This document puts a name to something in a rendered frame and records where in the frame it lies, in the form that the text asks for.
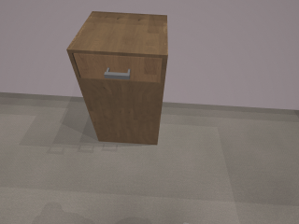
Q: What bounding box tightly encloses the drawer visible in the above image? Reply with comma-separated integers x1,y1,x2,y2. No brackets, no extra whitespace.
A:
73,53,163,83

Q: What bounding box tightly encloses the cabinet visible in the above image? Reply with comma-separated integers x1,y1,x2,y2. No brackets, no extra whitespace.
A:
66,11,168,146

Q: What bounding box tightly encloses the handle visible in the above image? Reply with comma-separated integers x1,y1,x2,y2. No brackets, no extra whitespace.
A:
104,67,131,80

